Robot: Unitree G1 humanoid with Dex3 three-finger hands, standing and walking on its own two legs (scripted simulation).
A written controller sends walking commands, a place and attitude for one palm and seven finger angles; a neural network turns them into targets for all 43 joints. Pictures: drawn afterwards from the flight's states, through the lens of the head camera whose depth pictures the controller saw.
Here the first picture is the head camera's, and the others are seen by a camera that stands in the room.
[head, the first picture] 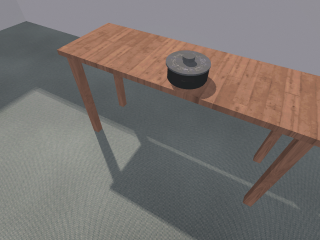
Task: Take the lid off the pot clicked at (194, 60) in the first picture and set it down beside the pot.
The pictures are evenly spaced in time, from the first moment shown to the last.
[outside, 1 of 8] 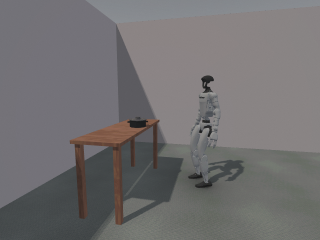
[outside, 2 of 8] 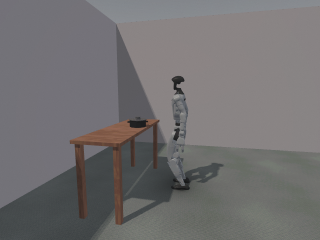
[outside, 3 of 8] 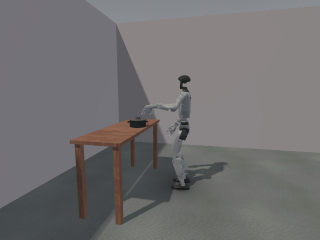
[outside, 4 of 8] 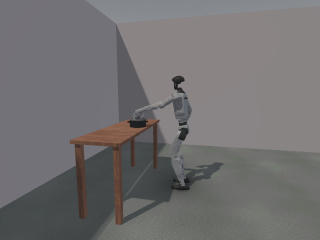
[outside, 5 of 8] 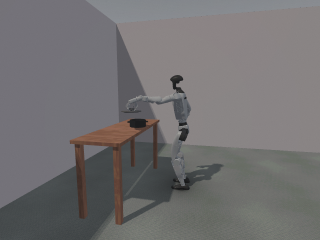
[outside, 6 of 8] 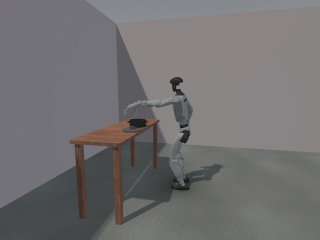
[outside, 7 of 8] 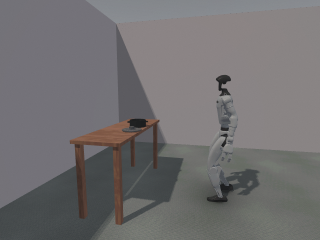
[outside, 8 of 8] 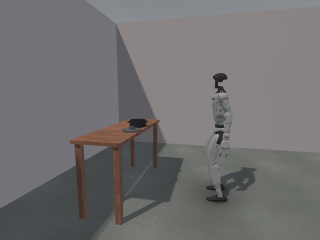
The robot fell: no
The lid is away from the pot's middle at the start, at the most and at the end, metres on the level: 0.00 0.26 0.26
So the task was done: yes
